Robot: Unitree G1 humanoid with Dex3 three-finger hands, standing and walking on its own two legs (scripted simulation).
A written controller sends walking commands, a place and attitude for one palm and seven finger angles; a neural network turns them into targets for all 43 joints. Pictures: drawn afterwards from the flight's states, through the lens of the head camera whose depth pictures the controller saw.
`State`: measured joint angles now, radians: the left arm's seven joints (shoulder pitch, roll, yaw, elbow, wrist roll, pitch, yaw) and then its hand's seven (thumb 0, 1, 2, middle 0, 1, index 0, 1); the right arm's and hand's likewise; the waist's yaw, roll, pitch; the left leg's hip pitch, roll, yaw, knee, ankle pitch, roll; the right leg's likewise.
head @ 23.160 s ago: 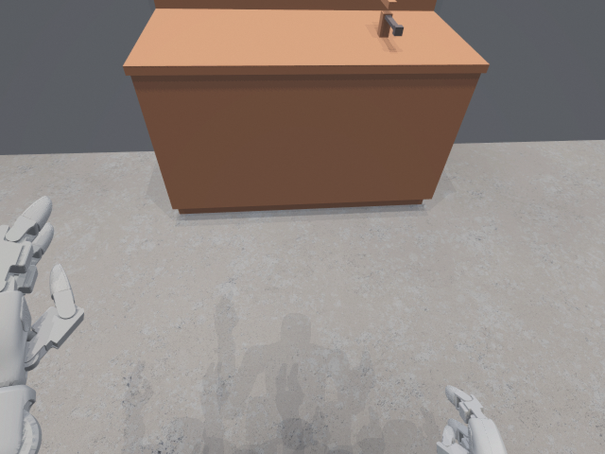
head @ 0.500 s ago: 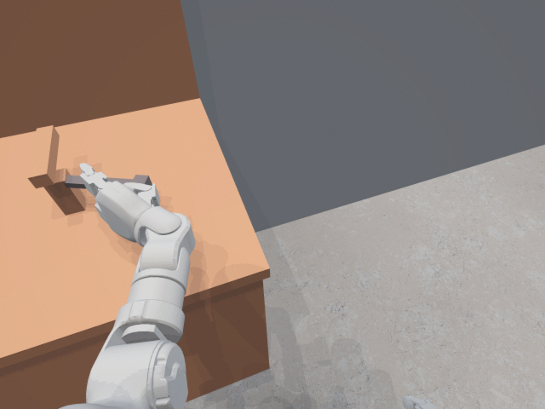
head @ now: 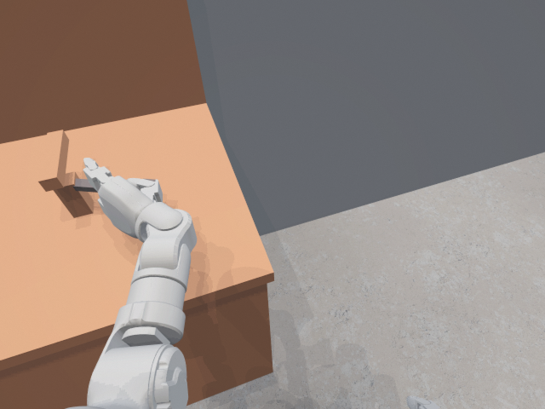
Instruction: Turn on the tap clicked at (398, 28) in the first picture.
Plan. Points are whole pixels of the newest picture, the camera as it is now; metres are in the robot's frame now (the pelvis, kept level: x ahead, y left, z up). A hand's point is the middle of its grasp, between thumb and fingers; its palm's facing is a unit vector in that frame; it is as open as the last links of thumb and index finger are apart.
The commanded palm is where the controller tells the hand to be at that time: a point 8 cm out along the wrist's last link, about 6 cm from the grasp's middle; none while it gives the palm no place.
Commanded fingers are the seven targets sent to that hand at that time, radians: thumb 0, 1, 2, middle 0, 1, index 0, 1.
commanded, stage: lift the hand up off the lever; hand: left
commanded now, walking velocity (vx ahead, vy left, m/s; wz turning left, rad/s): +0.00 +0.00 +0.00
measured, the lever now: (148, 189) +0.47 +0.25 +0.05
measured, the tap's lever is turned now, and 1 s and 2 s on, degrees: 64 64 64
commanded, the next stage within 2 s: draw the hand back beside the body in 0.22 s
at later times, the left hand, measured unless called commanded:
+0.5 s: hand (176, 186) +0.39 +0.16 +0.14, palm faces +0.48 -0.88 -0.07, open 7.8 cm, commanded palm +0.32 +0.22 +0.14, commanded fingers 0.00 0.90 0.90 -0.16 -0.18 -0.16 -0.18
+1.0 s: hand (115, 245) +0.28 +0.20 +0.15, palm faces +0.23 -0.94 -0.25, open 7.6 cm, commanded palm +0.24 +0.26 +0.16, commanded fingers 0.00 0.90 0.90 -0.19 -0.25 -0.19 -0.25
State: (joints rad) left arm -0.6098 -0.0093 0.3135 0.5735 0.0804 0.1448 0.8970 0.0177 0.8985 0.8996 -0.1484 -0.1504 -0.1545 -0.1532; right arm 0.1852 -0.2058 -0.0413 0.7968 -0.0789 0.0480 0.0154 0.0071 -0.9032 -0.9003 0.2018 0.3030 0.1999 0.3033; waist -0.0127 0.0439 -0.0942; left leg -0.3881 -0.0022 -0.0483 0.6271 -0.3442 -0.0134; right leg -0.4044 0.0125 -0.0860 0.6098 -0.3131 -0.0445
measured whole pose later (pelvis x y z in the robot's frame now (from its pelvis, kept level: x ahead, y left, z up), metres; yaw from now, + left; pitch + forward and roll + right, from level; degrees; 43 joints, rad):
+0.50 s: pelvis +0.00 +0.00 +0.01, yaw -2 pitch +2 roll +0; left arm -0.38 0.07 0.17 0.31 -0.01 0.12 0.45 0.02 0.90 0.90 -0.15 -0.16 -0.16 -0.16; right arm 0.17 -0.20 -0.01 0.71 -0.02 0.10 -0.07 0.01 -0.90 -0.90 0.20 0.30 0.20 0.30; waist 0.01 0.04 -0.05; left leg -0.25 0.01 -0.01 0.54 -0.32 -0.01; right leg -0.29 0.02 -0.05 0.55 -0.29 -0.05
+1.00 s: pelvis -0.01 +0.02 +0.02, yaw -3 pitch -5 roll +0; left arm 0.06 0.27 0.13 -0.03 -0.06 -0.08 0.11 0.02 0.89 0.90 -0.18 -0.23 -0.18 -0.23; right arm 0.14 -0.22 0.01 0.67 -0.01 -0.02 -0.05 0.01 -0.90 -0.90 0.20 0.30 0.20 0.30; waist 0.03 0.06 0.06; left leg -0.04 -0.01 0.01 0.34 -0.21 0.01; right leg -0.08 0.01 -0.03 0.34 -0.17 -0.02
